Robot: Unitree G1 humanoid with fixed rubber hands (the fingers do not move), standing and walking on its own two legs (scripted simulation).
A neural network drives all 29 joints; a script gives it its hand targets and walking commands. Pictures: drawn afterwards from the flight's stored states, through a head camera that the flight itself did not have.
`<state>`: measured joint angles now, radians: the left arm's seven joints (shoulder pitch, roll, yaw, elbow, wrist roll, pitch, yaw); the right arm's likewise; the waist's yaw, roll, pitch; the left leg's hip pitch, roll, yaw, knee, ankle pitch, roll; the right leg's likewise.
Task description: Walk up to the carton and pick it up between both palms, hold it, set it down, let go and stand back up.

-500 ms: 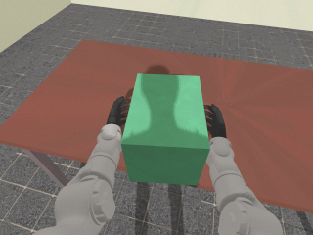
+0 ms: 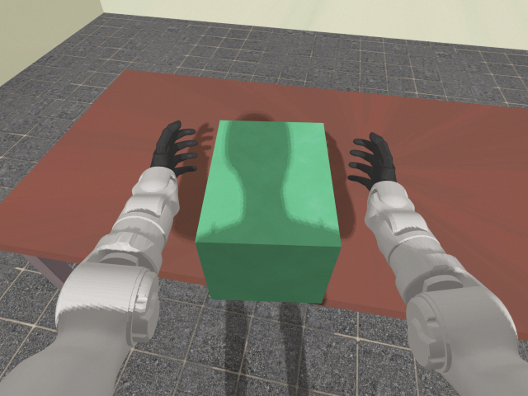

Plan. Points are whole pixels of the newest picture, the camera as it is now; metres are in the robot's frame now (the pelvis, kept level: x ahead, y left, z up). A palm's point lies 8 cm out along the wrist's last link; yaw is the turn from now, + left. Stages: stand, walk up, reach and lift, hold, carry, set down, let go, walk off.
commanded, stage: set down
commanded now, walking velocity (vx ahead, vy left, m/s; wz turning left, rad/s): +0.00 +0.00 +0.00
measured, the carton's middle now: (268, 208) +0.44 +0.00 +0.03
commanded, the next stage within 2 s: none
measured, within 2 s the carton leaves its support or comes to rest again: neither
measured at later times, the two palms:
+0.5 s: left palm (158, 150) +0.44 +0.16 +0.17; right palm (393, 164) +0.41 -0.17 +0.16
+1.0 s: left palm (159, 203) +0.40 +0.17 +0.11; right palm (404, 214) +0.36 -0.19 +0.11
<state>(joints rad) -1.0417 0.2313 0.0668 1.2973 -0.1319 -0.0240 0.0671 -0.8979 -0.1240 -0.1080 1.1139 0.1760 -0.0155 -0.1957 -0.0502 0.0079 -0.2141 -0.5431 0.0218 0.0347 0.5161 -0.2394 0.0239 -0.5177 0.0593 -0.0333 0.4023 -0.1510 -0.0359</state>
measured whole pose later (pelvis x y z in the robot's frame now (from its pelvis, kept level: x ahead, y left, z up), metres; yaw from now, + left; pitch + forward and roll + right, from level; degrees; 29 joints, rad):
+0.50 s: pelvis -0.01 -0.02 +0.00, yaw +2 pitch +10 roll -1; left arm -1.08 0.30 0.01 1.19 -0.19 0.18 0.03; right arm -0.95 -0.11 -0.09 0.99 0.23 0.23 -0.24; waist -0.09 -0.03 -0.18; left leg -0.43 0.01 0.01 0.44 -0.19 0.00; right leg -0.42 0.05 -0.05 0.39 -0.14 -0.06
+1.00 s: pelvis -0.01 -0.02 +0.01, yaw +1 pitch +5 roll +0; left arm -0.66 0.27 0.06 0.69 -0.14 0.29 0.01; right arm -0.55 -0.10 -0.01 0.59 0.26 0.20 -0.25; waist -0.08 -0.05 -0.08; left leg -0.30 0.01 0.03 0.41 -0.20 0.00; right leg -0.30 0.06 -0.03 0.36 -0.14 -0.05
